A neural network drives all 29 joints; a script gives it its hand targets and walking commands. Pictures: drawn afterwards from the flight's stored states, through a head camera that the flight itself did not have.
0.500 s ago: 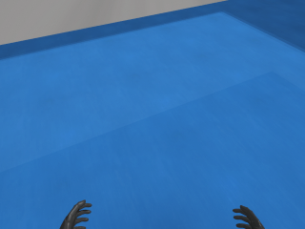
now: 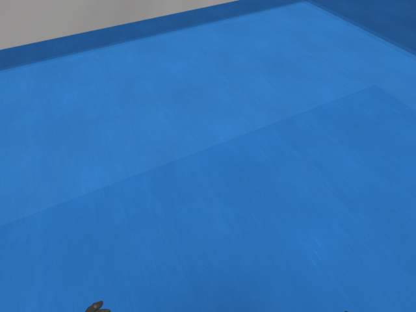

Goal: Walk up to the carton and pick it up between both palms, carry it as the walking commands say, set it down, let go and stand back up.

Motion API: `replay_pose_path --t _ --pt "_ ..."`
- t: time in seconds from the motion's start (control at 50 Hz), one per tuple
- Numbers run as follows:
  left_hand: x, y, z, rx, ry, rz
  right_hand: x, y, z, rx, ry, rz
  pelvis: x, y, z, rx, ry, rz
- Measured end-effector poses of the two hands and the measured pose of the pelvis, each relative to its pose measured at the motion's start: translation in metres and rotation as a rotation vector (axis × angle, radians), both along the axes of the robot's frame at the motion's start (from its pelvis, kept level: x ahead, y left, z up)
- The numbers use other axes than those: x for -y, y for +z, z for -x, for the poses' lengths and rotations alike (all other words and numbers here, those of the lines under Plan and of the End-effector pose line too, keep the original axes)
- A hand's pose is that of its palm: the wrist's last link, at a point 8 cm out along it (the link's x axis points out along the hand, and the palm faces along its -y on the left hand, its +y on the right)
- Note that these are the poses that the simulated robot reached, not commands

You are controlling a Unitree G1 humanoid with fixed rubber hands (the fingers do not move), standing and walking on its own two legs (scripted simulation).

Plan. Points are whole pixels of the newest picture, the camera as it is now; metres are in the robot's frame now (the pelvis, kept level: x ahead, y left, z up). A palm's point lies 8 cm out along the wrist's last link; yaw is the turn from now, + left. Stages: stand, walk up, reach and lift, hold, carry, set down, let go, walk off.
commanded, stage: stand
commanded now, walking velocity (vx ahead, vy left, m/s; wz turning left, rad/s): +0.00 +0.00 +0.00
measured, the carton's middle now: out of the picture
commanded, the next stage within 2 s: walk up in 1.16 s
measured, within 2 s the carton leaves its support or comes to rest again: neither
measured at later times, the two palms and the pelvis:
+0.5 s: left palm out of the picture +0.09 +0.27 -0.09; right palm out of the picture +0.10 -0.29 -0.09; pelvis +0.00 +0.00 +0.03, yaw -1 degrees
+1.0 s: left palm out of the picture +0.10 +0.27 -0.08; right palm out of the picture +0.09 -0.28 -0.08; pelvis +0.00 +0.00 +0.04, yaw -2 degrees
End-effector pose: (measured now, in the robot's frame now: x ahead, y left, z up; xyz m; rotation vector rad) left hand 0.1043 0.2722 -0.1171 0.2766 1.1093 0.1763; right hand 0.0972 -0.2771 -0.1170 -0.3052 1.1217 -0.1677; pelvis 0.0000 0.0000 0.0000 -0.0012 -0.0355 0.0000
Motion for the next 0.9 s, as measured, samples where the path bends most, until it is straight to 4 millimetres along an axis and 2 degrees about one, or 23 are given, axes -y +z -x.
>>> replay_pose_path --t 0.2,0.4,0.9 --pt "0.000 0.005 0.008 -0.031 0.018 -0.009 0.006 0.006 -0.006 -0.002 -0.007 -0.001 0.003 0.007 -0.001 0.013 0.001 -0.003" --pt "-0.002 0.019 0.011 -0.057 0.025 -0.012 0.010 0.019 -0.002 -0.020 -0.033 -0.003 0.004 0.022 -0.003 0.027 -0.004 0.000" --pt "0.001 0.031 0.003 -0.063 0.006 0.006 0.007 0.033 0.011 -0.039 -0.078 -0.013 0.002 0.038 -0.005 0.027 -0.030 -0.001"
